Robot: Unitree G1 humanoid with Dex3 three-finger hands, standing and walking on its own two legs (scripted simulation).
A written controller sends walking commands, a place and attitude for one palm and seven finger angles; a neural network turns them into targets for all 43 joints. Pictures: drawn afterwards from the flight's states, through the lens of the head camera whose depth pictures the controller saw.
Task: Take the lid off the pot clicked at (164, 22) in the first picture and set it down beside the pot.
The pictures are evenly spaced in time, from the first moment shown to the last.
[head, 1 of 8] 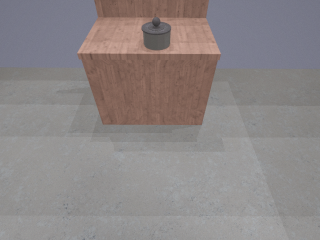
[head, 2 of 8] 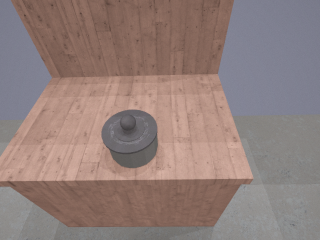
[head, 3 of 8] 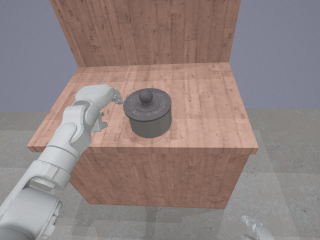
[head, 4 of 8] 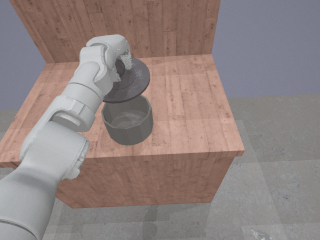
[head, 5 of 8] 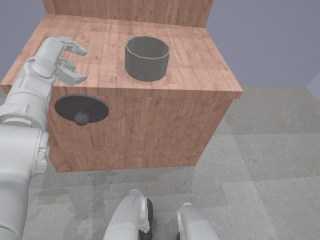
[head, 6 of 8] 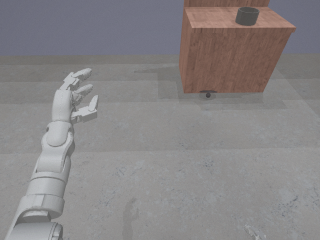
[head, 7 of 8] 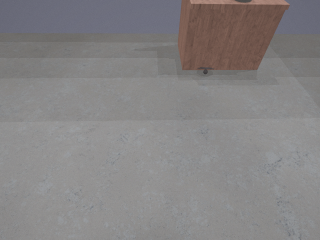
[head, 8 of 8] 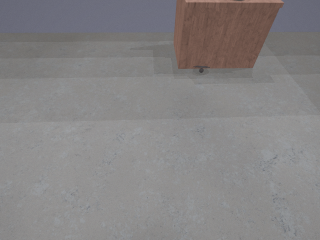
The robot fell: no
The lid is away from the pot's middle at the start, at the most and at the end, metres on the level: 0.00 0.32 0.26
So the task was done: no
